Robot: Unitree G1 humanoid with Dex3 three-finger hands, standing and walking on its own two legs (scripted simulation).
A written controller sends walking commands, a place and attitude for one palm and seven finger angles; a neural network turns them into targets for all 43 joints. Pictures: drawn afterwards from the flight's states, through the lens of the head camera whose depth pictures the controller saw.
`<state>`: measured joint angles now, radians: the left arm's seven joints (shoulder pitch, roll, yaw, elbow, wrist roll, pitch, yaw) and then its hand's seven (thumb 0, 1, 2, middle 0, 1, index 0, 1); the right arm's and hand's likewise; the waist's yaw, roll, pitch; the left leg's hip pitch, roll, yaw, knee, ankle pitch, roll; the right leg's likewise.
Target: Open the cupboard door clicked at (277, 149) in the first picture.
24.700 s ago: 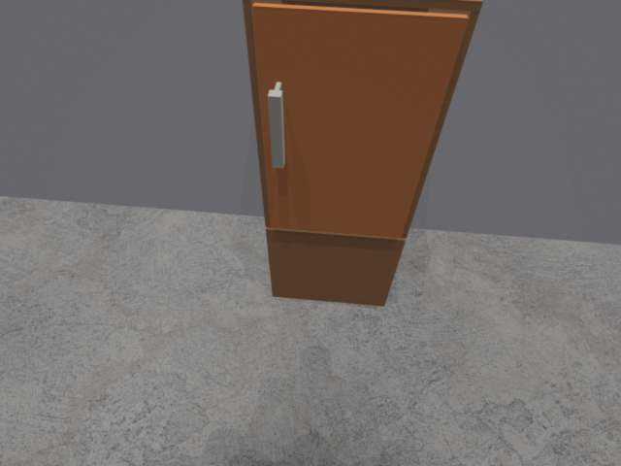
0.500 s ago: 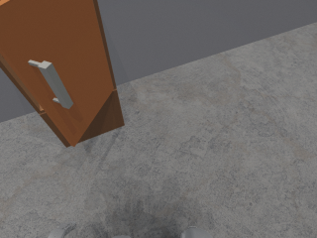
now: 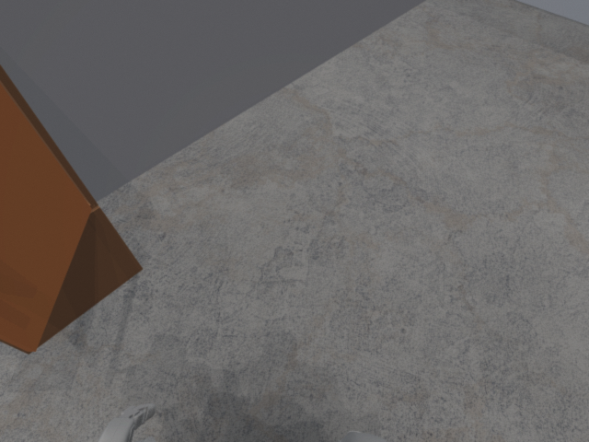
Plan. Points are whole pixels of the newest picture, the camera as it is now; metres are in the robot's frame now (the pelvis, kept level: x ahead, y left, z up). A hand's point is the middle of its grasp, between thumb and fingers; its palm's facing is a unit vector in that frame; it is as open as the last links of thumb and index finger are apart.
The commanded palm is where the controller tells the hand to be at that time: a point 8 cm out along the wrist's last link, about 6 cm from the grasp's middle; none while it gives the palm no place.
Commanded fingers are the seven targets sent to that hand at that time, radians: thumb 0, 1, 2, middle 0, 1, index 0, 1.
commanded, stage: walk to a spot facing it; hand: left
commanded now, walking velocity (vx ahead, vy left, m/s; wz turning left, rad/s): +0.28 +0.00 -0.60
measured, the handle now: out of the picture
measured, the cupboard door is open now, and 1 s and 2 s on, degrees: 44 44 44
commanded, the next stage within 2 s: turn to face it in 1.50 s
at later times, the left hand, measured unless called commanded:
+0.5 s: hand (203, 369) +0.24 +0.17 -0.17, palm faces -0.29 -0.94 -0.17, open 7.4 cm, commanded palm none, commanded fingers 0.00 0.90 0.90 -0.20 -0.30 -0.20 -0.30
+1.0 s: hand (296, 270) +0.43 +0.02 -0.17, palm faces -0.44 -0.88 -0.17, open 7.2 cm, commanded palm none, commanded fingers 0.00 0.90 0.90 -0.20 -0.30 -0.20 -0.30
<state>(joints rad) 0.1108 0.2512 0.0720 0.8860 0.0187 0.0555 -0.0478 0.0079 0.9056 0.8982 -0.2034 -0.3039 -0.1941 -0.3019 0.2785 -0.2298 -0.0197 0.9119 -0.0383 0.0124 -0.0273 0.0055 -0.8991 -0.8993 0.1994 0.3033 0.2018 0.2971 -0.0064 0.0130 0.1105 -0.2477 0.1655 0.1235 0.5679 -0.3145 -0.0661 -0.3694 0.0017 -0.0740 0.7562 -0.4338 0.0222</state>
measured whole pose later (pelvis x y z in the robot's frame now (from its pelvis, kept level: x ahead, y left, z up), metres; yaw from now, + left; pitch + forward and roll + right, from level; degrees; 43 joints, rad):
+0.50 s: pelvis +0.11 -0.01 +0.01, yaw -19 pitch +1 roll -1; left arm 0.20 0.26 0.09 0.96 0.04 0.03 -0.07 0.01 0.91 0.90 -0.20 -0.30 -0.19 -0.30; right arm 0.28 -0.19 -0.01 0.91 -0.04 -0.07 -0.02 0.00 -0.90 -0.90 0.20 0.30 0.20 0.30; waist 0.02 -0.04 0.07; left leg -0.18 0.09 0.13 0.46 -0.30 -0.03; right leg -0.53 -0.04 -0.03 1.08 -0.34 0.00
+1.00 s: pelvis +0.30 -0.13 +0.00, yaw -29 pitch +0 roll -1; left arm 0.24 0.20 0.07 1.03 0.02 -0.03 -0.02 0.00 0.93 0.90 -0.21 -0.30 -0.20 -0.30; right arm 0.24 -0.18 -0.04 0.97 -0.03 -0.05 0.02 0.01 -0.90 -0.90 0.19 0.30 0.20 0.30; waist -0.02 -0.02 0.05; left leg -0.38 0.11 0.11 0.57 -0.25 -0.04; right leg -0.16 0.03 -0.04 0.51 -0.34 -0.03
